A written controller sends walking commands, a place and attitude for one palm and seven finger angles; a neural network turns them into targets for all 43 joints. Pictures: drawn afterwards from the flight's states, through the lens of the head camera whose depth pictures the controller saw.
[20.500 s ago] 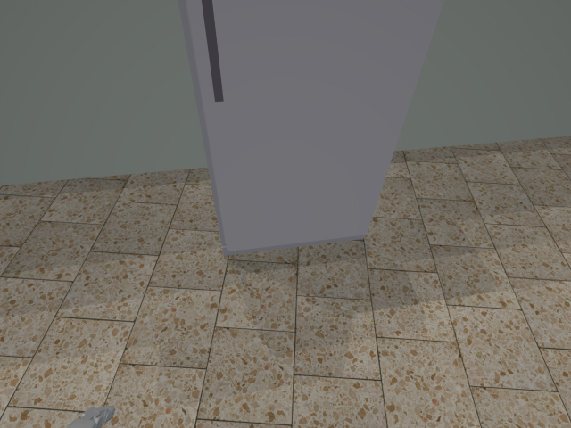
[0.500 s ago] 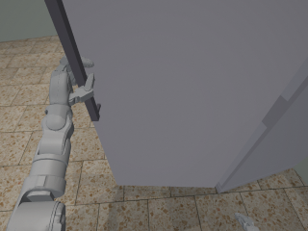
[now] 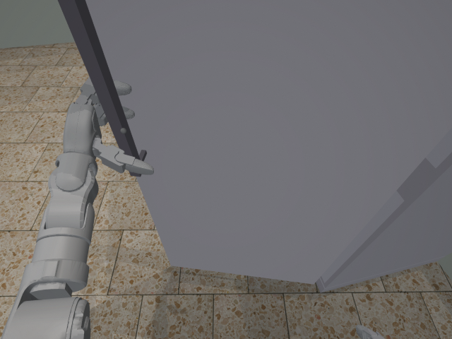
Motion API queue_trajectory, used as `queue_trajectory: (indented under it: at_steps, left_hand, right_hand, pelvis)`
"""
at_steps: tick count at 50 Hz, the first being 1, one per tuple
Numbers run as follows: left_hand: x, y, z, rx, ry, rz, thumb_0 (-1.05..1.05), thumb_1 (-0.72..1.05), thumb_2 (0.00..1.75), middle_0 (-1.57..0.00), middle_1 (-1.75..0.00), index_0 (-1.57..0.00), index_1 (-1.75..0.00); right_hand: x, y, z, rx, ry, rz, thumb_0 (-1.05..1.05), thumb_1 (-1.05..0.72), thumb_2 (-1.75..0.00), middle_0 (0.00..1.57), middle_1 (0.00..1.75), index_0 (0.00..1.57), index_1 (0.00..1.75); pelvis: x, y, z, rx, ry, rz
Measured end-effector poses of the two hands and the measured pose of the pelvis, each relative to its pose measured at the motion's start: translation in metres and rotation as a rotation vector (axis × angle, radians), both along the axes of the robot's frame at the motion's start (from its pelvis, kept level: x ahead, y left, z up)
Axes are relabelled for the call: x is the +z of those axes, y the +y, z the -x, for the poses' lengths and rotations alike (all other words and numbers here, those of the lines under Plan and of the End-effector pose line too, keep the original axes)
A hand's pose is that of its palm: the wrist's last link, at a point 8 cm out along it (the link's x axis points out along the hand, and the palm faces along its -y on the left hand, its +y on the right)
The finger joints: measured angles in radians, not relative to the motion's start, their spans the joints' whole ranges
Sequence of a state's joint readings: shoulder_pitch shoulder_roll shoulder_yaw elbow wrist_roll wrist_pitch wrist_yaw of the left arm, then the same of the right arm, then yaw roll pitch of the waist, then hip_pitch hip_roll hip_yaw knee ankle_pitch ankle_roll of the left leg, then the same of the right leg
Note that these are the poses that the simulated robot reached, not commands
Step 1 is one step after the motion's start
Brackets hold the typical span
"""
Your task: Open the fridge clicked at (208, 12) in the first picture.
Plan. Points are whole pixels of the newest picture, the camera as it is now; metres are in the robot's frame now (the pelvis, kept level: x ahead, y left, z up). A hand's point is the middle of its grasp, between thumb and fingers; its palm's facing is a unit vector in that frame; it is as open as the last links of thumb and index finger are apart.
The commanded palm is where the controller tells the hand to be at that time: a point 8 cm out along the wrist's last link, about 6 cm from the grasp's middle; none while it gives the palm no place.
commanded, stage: loosen the grip on the handle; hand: left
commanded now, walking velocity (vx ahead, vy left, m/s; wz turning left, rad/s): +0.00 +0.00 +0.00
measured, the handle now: (102, 55) +0.45 +0.19 +0.27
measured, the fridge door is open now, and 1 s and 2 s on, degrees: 69 69 69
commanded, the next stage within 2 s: slip the hand off the handle in 0.08 s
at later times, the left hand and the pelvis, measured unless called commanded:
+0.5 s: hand (87, 129) +0.40 +0.23 +0.17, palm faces +0.16 -0.96 -0.22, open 14.7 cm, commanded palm +0.37 +0.28 +0.17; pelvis +0.00 +0.02 +0.00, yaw +1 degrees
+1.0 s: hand (63, 148) +0.36 +0.26 +0.16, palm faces +0.12 -0.97 -0.20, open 14.7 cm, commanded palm +0.32 +0.31 +0.17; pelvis +0.00 +0.03 +0.00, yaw +0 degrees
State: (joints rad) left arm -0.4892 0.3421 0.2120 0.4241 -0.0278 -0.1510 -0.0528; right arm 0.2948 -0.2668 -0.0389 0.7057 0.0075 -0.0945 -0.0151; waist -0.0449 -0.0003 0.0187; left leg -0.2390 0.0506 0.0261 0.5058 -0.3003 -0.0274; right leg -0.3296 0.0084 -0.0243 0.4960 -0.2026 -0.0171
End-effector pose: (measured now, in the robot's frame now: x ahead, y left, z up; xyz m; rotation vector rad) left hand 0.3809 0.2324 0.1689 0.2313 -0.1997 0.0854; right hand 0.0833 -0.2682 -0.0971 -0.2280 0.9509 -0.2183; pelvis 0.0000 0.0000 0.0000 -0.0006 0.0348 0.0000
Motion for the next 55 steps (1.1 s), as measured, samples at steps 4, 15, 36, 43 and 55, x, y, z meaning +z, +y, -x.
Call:
queue_trajectory:
  at_steps: [4, 15, 36, 43, 55]
  left_hand:
    - [0.005, 0.000, 0.001, 0.005, -0.022, 0.004, -0.01, -0.52, 0.22, -0.38, -1.27, -0.28, -1.21]
    - [0.017, 0.012, 0.002, -0.004, -0.034, 0.000, -0.01, -0.55, 0.20, -0.32, -1.20, -0.26, -1.16]
    - [0.012, 0.069, -0.001, 0.016, -0.030, 0.002, -0.01, -0.56, 0.20, -0.25, -1.15, -0.25, -1.15]
    - [0.012, 0.082, 0.010, 0.018, -0.047, 0.010, -0.01, -0.55, 0.20, -0.25, -1.15, -0.25, -1.15]
    - [-0.001, 0.082, 0.068, 0.029, -0.058, 0.017, -0.01, -0.56, 0.20, -0.25, -1.15, -0.25, -1.15]
  right_hand:
    - [0.002, 0.005, -0.020, 0.015, -0.039, -0.004, 0.01, -0.91, -0.90, 0.21, 0.30, 0.20, 0.30]
    - [0.001, 0.033, -0.050, 0.069, -0.094, -0.042, 0.01, -0.91, -0.90, 0.21, 0.30, 0.21, 0.30]
    - [-0.006, 0.038, 0.008, 0.001, 0.029, 0.008, 0.01, -0.91, -0.90, 0.21, 0.30, 0.21, 0.30]
    - [-0.006, 0.041, 0.015, -0.022, 0.023, -0.005, 0.01, -0.91, -0.90, 0.21, 0.30, 0.21, 0.30]
    - [0.004, 0.052, -0.037, 0.073, -0.109, -0.015, 0.02, -0.91, -0.90, 0.21, 0.30, 0.21, 0.30]
  pelvis:
    - [0.000, 0.000, -0.004, 0.003, 0.003, 0.003]
    - [-0.002, 0.007, -0.005, 0.020, -0.002, 0.003]
    - [-0.004, 0.028, 0.003, 0.015, 0.015, 0.014]
    - [-0.004, 0.031, 0.000, 0.000, 0.013, 0.014]
    - [-0.005, 0.029, 0.001, 0.019, -0.029, 0.017]
